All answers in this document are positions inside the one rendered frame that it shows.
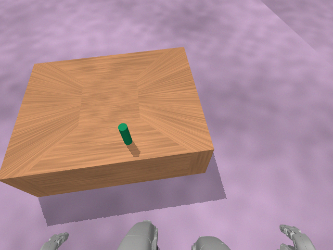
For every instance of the right robot hand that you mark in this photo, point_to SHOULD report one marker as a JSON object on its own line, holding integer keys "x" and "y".
{"x": 300, "y": 240}

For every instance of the left robot hand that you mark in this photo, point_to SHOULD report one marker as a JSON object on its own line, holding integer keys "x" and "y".
{"x": 55, "y": 241}

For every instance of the can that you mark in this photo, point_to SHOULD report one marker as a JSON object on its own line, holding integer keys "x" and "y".
{"x": 125, "y": 133}

